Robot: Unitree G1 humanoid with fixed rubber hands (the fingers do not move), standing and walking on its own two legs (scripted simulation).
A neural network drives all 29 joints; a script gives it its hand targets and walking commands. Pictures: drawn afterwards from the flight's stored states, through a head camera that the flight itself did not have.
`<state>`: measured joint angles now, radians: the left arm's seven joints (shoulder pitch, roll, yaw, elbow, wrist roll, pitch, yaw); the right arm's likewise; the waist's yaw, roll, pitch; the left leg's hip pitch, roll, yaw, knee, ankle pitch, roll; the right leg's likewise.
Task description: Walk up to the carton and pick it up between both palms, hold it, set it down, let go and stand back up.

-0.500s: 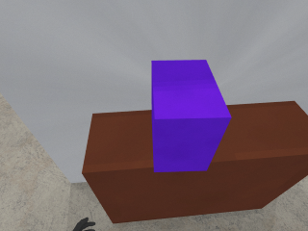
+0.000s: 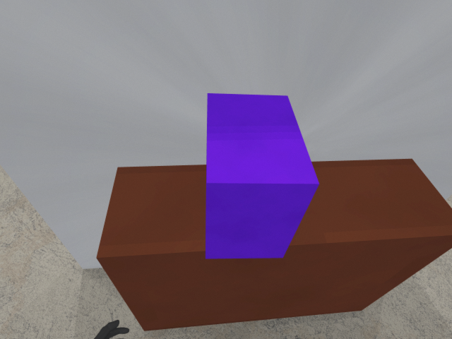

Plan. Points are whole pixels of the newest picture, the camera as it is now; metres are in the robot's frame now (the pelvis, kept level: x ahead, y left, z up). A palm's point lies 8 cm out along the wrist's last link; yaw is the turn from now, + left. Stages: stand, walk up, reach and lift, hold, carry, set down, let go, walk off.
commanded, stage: walk up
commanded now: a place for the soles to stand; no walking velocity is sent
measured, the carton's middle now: (246, 177) +0.45 -0.05 +0.02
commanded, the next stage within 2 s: none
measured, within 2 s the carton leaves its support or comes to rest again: neither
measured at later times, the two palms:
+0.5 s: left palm out of the picture +0.11 +0.18 -0.10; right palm out of the picture +0.15 -0.28 -0.12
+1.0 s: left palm out of the picture +0.11 +0.20 -0.11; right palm out of the picture +0.12 -0.23 -0.11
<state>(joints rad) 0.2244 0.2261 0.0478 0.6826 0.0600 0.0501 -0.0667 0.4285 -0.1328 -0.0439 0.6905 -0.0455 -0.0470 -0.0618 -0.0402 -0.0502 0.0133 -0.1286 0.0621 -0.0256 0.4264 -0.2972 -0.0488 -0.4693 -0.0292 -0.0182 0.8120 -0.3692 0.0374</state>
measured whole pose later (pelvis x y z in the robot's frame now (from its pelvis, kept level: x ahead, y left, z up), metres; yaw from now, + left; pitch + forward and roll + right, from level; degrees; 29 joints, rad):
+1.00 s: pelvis +0.01 -0.01 +0.00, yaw +1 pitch -2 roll +0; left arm 0.28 0.12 0.01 0.73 0.02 -0.03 0.01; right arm 0.25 -0.16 -0.02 0.71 -0.02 0.00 0.02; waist 0.00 0.02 0.02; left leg -0.22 -0.02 0.10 0.48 -0.24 0.05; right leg -0.25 0.00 0.02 0.51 -0.23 0.01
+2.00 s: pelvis +0.01 -0.02 -0.01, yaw -5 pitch -2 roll +1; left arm 0.20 0.16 0.03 0.74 0.02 0.02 0.01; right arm 0.25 -0.18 -0.03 0.70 0.00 0.01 -0.01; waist -0.01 -0.01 0.04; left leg -0.22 0.02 0.18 0.53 -0.28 0.04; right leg -0.30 0.03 0.05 0.57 -0.24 -0.01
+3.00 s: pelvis +0.00 -0.05 -0.01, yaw -8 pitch -1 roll +1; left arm 0.24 0.16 0.02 0.71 0.02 0.01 0.00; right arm 0.26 -0.19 -0.02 0.74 -0.01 0.00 0.00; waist -0.02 -0.01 0.03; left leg -0.22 0.08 0.20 0.52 -0.27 -0.01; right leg -0.31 0.10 0.08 0.54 -0.20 -0.06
